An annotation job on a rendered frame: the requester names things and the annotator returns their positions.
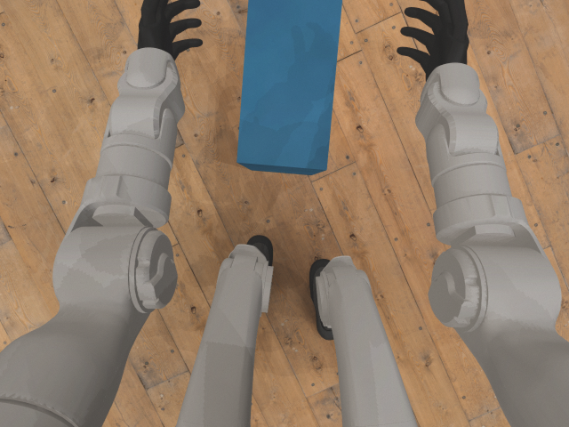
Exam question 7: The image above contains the right robot upper arm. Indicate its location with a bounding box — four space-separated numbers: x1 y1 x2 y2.
428 245 569 427

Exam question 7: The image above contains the left robot thigh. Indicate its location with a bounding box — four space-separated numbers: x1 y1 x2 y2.
175 254 274 427

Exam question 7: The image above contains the left robot upper arm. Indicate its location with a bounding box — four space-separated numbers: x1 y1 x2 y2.
0 226 178 427

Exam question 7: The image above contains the carton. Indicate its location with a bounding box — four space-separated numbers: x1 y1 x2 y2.
236 0 342 175

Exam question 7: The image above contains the robot right shin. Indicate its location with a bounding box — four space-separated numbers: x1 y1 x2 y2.
322 255 372 328

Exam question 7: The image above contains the right robot forearm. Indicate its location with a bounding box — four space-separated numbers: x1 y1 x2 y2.
415 62 562 315

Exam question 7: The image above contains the left robot forearm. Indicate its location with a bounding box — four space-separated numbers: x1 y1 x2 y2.
52 47 185 299

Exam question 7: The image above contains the right robot hand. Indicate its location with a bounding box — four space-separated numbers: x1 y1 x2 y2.
397 0 469 81

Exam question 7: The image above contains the left robot hand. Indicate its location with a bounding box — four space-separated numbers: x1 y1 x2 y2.
138 0 203 60

